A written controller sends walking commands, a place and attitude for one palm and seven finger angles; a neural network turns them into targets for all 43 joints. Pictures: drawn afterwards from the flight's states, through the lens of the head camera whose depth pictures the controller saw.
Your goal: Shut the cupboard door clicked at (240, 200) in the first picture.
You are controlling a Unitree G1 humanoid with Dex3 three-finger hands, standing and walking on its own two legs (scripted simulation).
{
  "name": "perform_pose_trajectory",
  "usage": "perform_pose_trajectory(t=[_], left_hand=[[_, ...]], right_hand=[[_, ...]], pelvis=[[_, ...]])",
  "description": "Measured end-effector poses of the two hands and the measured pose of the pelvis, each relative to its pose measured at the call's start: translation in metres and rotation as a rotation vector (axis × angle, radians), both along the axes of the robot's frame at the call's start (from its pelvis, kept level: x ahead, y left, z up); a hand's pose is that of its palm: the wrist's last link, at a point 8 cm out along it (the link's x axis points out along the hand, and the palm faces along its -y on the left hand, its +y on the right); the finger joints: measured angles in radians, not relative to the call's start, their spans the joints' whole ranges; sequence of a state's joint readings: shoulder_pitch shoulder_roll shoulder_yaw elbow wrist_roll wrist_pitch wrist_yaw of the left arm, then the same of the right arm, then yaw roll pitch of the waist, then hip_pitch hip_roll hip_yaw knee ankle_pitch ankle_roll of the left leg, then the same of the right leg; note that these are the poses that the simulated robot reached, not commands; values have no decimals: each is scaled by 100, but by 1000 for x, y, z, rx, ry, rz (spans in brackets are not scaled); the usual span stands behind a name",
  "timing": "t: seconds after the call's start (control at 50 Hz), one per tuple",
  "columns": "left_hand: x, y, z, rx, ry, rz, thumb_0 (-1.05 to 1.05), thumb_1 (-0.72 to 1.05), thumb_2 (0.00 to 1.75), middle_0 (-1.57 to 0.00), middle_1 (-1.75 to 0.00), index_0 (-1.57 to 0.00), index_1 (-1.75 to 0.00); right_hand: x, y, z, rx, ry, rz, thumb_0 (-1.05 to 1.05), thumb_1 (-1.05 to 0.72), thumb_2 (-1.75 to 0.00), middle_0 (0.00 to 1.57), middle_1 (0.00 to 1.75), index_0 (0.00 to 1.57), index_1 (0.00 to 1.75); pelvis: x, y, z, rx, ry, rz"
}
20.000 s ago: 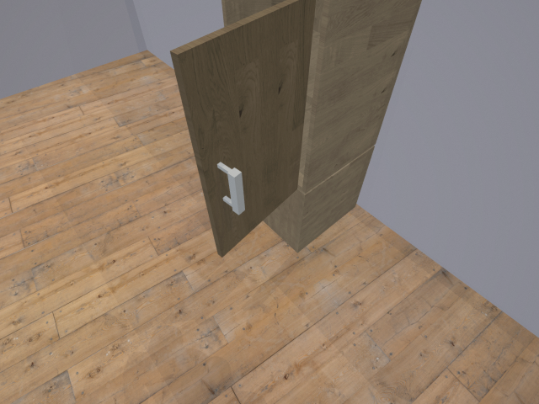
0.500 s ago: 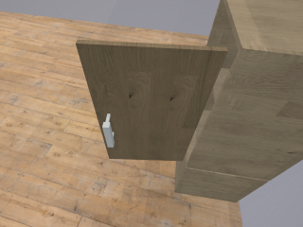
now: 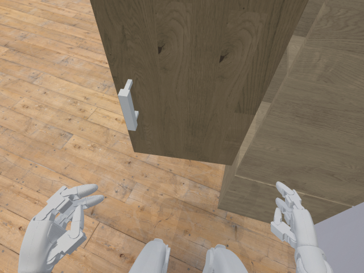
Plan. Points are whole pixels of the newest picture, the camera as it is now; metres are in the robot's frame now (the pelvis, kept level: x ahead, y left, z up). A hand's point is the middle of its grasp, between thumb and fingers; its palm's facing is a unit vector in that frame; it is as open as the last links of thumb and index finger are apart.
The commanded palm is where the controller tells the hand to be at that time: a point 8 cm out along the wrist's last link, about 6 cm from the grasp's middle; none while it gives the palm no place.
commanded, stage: raise the hand and make a fist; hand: left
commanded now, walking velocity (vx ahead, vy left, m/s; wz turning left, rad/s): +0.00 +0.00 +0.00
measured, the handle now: (130, 105) +0.48 +0.19 +0.06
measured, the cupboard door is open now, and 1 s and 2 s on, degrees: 98 98 98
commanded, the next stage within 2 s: bring the fist close to the handle in 1.36 s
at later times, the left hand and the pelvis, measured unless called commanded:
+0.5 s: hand (88, 209) +0.22 +0.21 +0.05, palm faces -0.05 -1.00 -0.01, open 3.4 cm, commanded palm +0.19 +0.26 +0.06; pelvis +0.00 +0.03 +0.00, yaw -2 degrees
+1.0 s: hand (80, 195) +0.24 +0.23 +0.06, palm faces -0.05 -1.00 -0.02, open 3.1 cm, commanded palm +0.22 +0.28 +0.06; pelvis +0.01 +0.05 +0.01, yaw -2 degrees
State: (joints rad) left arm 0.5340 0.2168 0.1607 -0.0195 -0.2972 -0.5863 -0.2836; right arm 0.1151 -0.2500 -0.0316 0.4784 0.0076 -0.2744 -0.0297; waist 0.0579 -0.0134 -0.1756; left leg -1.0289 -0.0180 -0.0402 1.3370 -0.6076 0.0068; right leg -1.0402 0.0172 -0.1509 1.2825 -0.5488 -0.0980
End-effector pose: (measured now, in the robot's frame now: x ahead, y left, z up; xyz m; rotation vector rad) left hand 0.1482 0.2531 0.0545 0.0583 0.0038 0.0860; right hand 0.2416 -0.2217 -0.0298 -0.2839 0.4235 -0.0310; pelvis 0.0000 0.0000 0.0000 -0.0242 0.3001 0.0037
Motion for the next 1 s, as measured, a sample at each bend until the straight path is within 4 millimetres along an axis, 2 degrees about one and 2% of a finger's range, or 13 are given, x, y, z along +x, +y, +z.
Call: perform_pose_trajectory(t=[0.06, 0.16, 0.28, 0.36, 0.44, 0.52, 0.66, 0.76, 0.88, 1.0], left_hand=[[17, -7, 6, 0, -44, -80, 2, 90, 90, -59, -73, -60, -73], [45, -13, -3, -39, 65, -170, 1, 90, 90, -68, -83, -69, -83], [51, -1, 2, -41, 87, -107, 2, 90, 89, -79, -95, -80, -95], [49, 5, 3, -35, 59, -105, 1, 90, 90, -86, -103, -87, -103], [49, 7, -2, -45, 52, -130, 1, 90, 90, -94, -111, -94, -111], [51, 11, -3, -51, 38, -133, 2, 90, 90, -101, -119, -102, -119], [56, 20, 2, -49, 22, -120, 2, 90, 90, -114, -133, -115, -133], [59, 23, 4, -47, 31, -124, 2, 90, 90, -122, -141, -123, -142], [65, 28, 3, -45, 33, -123, 1, 90, 90, -127, -147, -128, -147], [73, 30, 4, -41, 32, -132, 2, 90, 90, -129, -149, -130, -149]], right_hand=[[-9, 13, -21, 39, 62, 7, 1, -91, -90, 20, 30, 20, 30], [-42, 20, -44, 105, 188, -64, 1, -91, -89, 21, 30, 20, 30], [-82, 8, -49, 93, 286, -161, 1, -90, -89, 21, 30, 20, 30], [-94, -3, -47, 41, 309, -189, 1, -90, -89, 21, 30, 20, 30], [-92, -8, -41, -5, 295, -202, 1, -91, -89, 21, 30, 20, 30], [-80, -3, -33, -26, 257, -193, 1, -91, -90, 20, 30, 20, 30], [-53, 24, -21, -6, 202, -129, 1, -91, -90, 20, 30, 20, 30], [-42, 43, -17, 17, 189, -86, 1, -91, -89, 21, 30, 20, 30], [-42, 50, -20, 24, 211, -68, 1, -90, -89, 21, 30, 20, 30], [-51, 43, -25, 17, 250, -91, 1, -90, -89, 21, 30, 20, 30]], pelvis=[[-3, -1, -4, -9, 11, 4], [-3, 1, -1, -4, 22, -8], [1, 9, 7, 3, 30, -24], [2, 17, 7, -1, 36, -27], [2, 26, 4, -7, 39, -30], [3, 33, 3, -14, 39, -29], [5, 42, 6, -28, 36, -22], [7, 46, 8, -36, 36, -18], [9, 48, 9, -41, 41, -15], [10, 48, 9, -41, 45, -16]])
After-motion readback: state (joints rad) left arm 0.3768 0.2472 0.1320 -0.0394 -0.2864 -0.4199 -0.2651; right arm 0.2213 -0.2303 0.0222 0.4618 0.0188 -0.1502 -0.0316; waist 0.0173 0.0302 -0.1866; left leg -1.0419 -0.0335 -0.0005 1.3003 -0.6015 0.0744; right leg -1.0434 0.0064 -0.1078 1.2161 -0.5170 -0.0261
